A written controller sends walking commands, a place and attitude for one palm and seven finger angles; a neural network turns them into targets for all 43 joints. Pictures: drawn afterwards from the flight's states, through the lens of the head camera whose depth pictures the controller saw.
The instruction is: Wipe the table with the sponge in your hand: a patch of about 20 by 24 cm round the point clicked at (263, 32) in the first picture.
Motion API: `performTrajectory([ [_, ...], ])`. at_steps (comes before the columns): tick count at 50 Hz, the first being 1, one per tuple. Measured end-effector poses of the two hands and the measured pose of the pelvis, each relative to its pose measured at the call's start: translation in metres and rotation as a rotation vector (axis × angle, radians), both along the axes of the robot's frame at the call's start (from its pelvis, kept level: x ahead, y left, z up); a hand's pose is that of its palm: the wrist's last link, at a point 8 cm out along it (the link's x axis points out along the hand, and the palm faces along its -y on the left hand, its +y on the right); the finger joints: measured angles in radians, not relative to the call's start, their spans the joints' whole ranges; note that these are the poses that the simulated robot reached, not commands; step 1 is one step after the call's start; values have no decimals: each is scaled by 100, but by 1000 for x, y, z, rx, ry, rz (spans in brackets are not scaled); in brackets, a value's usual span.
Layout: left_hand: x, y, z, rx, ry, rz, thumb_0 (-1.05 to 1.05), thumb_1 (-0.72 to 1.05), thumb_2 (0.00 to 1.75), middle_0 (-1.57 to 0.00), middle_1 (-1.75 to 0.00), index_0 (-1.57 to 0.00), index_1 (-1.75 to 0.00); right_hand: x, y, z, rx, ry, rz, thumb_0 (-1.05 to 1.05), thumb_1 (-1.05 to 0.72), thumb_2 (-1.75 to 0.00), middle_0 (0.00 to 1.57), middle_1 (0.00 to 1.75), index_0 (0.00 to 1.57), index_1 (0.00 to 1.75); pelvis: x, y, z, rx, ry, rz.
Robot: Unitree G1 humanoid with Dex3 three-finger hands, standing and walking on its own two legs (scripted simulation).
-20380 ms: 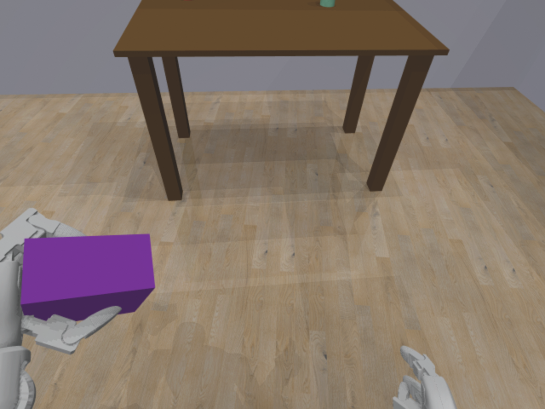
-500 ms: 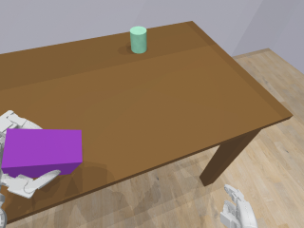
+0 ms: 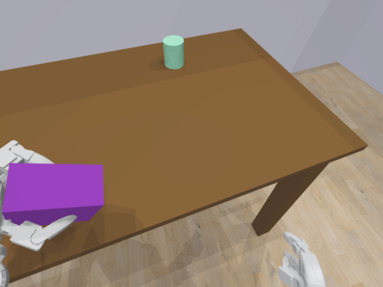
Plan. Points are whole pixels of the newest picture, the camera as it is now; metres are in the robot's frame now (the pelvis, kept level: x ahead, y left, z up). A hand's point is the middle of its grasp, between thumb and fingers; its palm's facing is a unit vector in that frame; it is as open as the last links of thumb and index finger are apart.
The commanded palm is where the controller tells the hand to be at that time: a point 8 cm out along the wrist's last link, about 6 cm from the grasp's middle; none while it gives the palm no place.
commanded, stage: shuffle to correct the standing spot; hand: left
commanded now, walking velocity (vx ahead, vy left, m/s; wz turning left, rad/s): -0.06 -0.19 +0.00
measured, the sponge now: (69, 196) +0.23 +0.21 +0.14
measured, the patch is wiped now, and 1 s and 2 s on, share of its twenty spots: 0.00 0.00 0.00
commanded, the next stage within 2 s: come to a stop and stand still in 0.72 s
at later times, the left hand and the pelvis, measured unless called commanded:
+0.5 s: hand (39, 194) +0.22 +0.24 +0.16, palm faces +0.32 -0.84 -0.43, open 10.4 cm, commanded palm +0.16 +0.28 +0.18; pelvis +0.00 +0.00 +0.00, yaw +0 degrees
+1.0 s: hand (1, 173) +0.24 +0.29 +0.18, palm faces +0.42 -0.78 -0.46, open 10.4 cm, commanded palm +0.16 +0.29 +0.18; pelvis -0.01 +0.01 +0.00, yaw -1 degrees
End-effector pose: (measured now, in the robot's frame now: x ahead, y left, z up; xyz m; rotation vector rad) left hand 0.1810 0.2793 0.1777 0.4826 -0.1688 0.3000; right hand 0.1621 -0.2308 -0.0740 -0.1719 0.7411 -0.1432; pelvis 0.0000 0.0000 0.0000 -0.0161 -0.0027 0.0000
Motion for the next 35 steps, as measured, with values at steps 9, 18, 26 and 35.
performTrajectory([
  [9, -2, 0, 2, 2, -7, 6, -1, -51, 103, -68, -137, -70, -136, -4, 0, -1, 5, 4, 0, 1, -90, -90, 20, 30, 20, 30, -2, -1, 0, 1, -2, 0],
  [18, -1, 0, -2, -13, -1, 7, -1, -51, 103, -68, -137, -70, -136, -5, 1, -2, 5, 9, -1, 1, -90, -90, 20, 30, 20, 30, -2, 0, 0, 0, 1, -2],
  [26, 2, 1, 0, 1, -4, 0, -1, -51, 103, -68, -137, -70, -136, -4, 2, 0, 2, 7, -3, 1, -90, -90, 20, 30, 20, 30, -1, 1, 0, -1, 1, -4],
  [35, -1, 4, -3, -10, 6, 3, -1, -51, 103, -68, -137, -70, -136, -2, 2, 1, -3, 0, -2, 1, -90, -90, 20, 30, 20, 30, -1, 3, 0, -3, 1, -2],
])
